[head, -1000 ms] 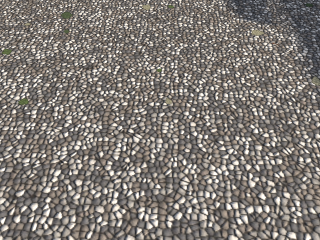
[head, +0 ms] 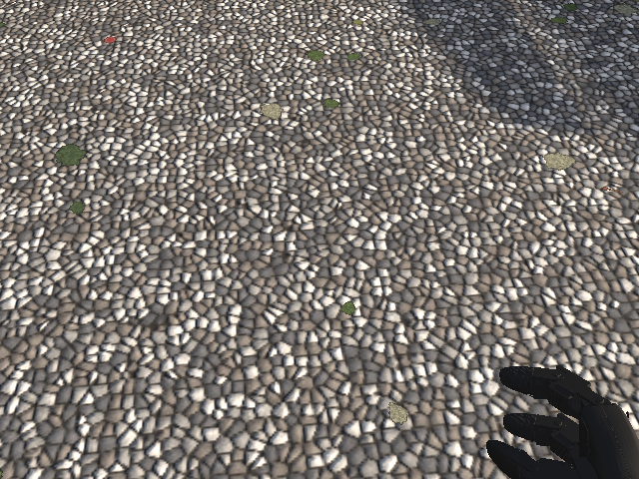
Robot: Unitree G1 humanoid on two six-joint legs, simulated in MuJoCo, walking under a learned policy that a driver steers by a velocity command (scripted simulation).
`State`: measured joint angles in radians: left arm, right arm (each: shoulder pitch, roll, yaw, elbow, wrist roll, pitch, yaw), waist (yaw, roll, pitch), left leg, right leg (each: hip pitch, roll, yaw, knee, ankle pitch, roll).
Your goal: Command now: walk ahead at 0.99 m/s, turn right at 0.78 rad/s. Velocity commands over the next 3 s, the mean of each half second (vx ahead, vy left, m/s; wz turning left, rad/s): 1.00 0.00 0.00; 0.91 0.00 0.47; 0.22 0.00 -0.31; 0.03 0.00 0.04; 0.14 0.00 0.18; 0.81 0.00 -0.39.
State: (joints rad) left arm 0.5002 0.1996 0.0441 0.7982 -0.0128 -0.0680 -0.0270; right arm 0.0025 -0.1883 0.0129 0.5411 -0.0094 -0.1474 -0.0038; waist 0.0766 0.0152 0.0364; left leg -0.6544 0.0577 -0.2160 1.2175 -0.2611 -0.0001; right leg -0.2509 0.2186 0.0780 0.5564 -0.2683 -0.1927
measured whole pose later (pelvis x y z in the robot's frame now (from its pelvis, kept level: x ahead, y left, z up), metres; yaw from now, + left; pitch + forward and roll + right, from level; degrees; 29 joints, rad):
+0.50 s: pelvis +0.43 +0.08 +0.02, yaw +1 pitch +1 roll +1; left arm 0.02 0.25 0.00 0.60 0.02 -0.15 -0.03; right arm 0.59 -0.22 -0.05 0.81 0.04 -0.08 0.00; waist -0.12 -0.02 0.02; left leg -0.07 -0.12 -0.19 0.34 -0.27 0.08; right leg -0.63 -0.03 0.12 0.74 -0.12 0.00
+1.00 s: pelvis +0.86 +0.14 -0.01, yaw +17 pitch +1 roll -3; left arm 0.55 0.32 0.07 0.89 -0.02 -0.09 -0.01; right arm -0.01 -0.30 -0.01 0.59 -0.01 -0.11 0.05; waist 0.13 0.03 0.02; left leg -0.65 0.04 -0.04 0.59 0.07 0.06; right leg 0.16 -0.01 -0.01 0.29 -0.44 0.05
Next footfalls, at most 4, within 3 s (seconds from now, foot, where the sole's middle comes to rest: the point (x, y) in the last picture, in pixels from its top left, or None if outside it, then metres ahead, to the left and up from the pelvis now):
0.22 left None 0.41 0.17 -0.76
0.64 right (390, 369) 0.76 -0.06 -0.76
1.02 left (246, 257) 1.07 0.32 -0.76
1.48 right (339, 247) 1.12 0.08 -0.76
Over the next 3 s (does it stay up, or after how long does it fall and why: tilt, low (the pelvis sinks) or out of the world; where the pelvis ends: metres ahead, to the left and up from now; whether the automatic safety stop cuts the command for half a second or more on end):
stays up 1.41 0.11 0.00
